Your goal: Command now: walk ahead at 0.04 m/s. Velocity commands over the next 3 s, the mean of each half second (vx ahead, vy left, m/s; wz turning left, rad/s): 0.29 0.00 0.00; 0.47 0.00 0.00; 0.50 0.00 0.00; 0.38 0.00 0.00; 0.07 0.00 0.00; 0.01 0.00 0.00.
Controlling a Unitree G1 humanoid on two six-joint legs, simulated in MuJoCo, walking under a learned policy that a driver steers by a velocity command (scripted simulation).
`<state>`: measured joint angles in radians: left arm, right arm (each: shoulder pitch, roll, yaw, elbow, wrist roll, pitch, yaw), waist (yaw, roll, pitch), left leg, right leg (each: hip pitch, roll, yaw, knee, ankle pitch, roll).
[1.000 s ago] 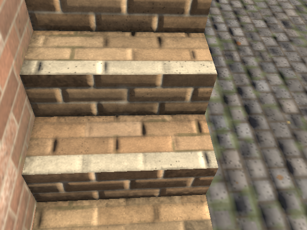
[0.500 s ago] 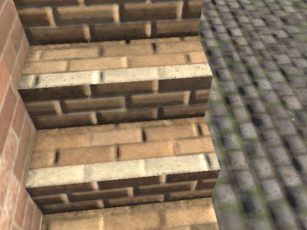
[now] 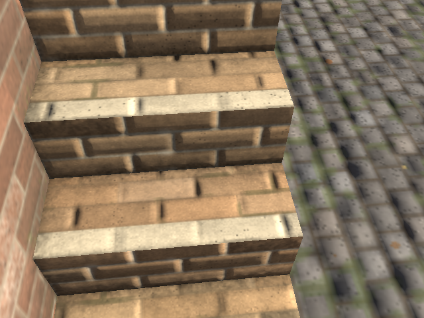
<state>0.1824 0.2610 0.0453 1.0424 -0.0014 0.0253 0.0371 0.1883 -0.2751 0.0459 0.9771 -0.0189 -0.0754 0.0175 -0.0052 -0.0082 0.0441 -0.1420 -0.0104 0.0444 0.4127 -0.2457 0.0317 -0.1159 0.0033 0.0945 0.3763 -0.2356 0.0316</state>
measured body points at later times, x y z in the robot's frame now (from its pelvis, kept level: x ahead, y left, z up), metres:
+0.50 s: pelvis +0.04 -0.02 -0.01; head +0.05 -0.02 +0.44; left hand +0.11 +0.25 -0.15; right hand +0.15 -0.27 -0.14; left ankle -0.01 +0.09 -0.74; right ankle -0.02 -0.15 -0.74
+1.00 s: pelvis +0.10 -0.05 -0.01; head +0.10 -0.06 +0.44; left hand +0.13 +0.22 -0.14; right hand +0.18 -0.31 -0.15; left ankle +0.00 +0.07 -0.61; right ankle +0.12 -0.14 -0.74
